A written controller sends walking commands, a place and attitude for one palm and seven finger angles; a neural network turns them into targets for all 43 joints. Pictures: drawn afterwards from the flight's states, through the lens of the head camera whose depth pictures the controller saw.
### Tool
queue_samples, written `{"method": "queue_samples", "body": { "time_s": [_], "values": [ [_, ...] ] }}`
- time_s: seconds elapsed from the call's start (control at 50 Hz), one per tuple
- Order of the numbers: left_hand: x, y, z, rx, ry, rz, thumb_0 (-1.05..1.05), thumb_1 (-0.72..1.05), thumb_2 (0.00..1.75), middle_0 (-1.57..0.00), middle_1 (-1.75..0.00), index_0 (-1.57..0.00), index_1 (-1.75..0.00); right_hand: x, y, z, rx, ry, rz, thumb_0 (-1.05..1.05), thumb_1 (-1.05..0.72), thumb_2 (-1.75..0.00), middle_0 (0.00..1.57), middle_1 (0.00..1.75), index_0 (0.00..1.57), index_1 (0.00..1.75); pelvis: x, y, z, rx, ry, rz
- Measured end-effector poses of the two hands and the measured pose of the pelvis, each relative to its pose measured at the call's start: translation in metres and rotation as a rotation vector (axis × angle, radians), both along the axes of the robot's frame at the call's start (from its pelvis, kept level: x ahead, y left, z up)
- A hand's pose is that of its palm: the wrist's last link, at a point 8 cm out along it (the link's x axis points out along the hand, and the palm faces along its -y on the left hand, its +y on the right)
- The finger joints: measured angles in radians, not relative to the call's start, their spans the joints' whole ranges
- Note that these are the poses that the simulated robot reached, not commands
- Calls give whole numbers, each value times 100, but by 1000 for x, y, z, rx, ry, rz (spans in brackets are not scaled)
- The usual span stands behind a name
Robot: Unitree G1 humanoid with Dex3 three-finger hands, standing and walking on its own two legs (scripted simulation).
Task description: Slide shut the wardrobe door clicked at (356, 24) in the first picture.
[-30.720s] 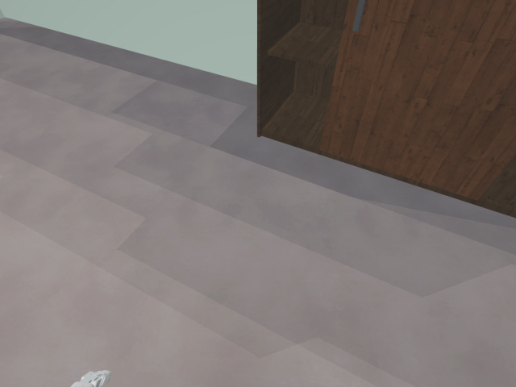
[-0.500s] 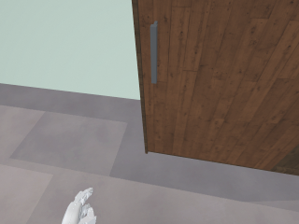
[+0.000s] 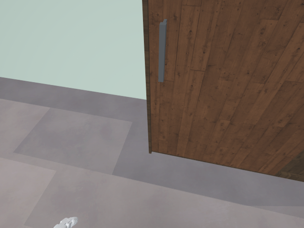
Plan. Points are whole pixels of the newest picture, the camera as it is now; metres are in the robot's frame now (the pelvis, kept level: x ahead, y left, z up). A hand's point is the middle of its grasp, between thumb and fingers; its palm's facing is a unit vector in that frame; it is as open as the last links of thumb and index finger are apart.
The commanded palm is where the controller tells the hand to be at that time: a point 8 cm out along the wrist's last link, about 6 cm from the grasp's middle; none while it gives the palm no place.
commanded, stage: let the arm hang, fingers relaxed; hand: right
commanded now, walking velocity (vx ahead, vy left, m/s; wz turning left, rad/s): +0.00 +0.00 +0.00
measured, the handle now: (163, 52) +0.71 +0.02 +0.10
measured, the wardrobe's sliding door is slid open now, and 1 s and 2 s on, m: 0.00 0.00 0.00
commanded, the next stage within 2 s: look to check the result in 0.82 s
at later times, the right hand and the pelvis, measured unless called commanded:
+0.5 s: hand out of the picture +0.00 -0.22 -0.16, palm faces -0.01 +0.96 -0.28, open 7.4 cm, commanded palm none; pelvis -0.01 +0.00 +0.01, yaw +0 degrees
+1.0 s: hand out of the picture +0.10 -0.22 -0.14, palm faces -0.04 +0.95 -0.32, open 7.4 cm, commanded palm none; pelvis +0.01 +0.01 +0.02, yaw +1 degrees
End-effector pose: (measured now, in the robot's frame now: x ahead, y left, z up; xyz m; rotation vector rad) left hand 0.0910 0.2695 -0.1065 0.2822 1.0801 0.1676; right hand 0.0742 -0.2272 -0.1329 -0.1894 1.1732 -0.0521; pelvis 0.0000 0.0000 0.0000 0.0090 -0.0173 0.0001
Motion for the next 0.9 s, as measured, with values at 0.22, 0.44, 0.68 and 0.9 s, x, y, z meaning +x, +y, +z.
{"method": "queue_samples", "body": {
  "time_s": [0.22,0.44,0.68,0.9],
  "values": [
    [-111,-21,-15,-37,362,90,1,91,90,-20,-30,-20,-30,-124,-16,-6,-29,353,-131,0,-95,-90,21,30,21,30,-6,0,9,14,4,-8],
    [-105,-39,-30,-111,324,104,1,91,90,-20,-30,-21,-30,-96,-39,7,-114,278,-119,0,-91,-90,20,30,20,29,-9,-3,10,2,-7,2],
    [-53,-8,-19,-60,186,84,1,91,90,-20,-30,-21,-30,-11,-30,14,-98,70,-57,0,-91,-90,20,30,20,30,-3,3,12,-4,-11,8],
    [-24,30,-3,14,145,71,1,91,90,-20,-30,-21,-30,23,-35,24,-125,22,-29,0,-90,-90,21,30,20,30,5,11,15,-5,-8,10]
  ]
}}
